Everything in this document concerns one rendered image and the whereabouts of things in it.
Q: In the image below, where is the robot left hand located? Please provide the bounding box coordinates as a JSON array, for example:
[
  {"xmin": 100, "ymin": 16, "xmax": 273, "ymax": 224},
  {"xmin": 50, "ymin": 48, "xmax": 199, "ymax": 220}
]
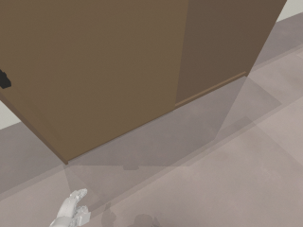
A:
[{"xmin": 57, "ymin": 188, "xmax": 91, "ymax": 227}]

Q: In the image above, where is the robot left forearm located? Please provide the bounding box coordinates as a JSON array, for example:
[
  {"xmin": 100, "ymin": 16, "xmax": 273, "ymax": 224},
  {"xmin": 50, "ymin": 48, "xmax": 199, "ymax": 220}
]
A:
[{"xmin": 49, "ymin": 216, "xmax": 73, "ymax": 227}]

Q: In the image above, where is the wardrobe door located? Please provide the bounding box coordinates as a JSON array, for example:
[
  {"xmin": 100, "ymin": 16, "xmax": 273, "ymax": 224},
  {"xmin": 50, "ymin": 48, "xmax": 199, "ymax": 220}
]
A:
[
  {"xmin": 175, "ymin": 0, "xmax": 279, "ymax": 104},
  {"xmin": 0, "ymin": 0, "xmax": 189, "ymax": 161}
]

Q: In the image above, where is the handle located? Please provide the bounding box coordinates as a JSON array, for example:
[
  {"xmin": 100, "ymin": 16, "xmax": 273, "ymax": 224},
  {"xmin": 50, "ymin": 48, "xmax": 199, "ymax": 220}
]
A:
[{"xmin": 0, "ymin": 69, "xmax": 11, "ymax": 89}]

